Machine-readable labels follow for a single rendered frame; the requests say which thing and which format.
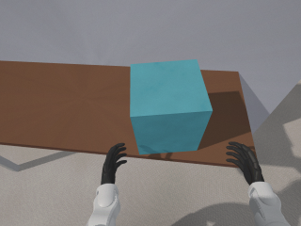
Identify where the table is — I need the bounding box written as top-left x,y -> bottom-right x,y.
0,60 -> 258,172

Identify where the robot left hand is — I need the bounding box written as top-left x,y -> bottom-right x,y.
101,143 -> 127,185

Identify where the robot right hand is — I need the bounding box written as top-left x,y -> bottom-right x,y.
226,141 -> 264,185

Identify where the right robot forearm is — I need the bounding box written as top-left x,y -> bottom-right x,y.
247,181 -> 291,226

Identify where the carton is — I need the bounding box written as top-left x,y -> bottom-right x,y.
130,59 -> 213,154

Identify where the left robot forearm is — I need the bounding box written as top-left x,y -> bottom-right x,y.
86,183 -> 121,226

